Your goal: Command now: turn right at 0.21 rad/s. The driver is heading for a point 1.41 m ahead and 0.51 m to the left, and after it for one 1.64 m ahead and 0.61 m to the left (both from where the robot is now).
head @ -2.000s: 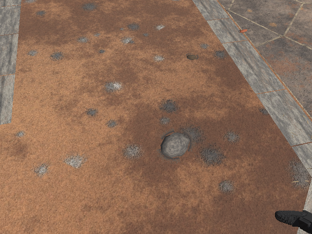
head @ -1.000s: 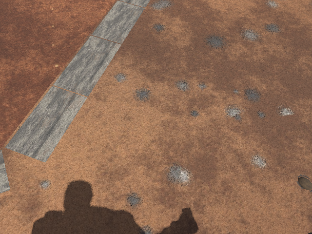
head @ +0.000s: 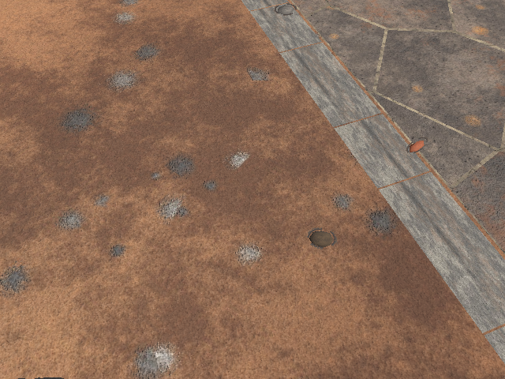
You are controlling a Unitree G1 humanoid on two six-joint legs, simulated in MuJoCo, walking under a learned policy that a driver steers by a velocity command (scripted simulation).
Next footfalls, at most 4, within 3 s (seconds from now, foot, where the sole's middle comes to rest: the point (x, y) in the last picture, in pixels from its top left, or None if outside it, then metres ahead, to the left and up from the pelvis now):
0.58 left None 0.05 0.18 -0.77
1.04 right None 0.17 0.01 -0.77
1.44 left None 0.32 0.39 -0.77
1.88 right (207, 263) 0.79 0.17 -0.77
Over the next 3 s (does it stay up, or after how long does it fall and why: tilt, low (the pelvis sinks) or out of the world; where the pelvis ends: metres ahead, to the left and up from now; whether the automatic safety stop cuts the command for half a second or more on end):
stays up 1.52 0.33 0.00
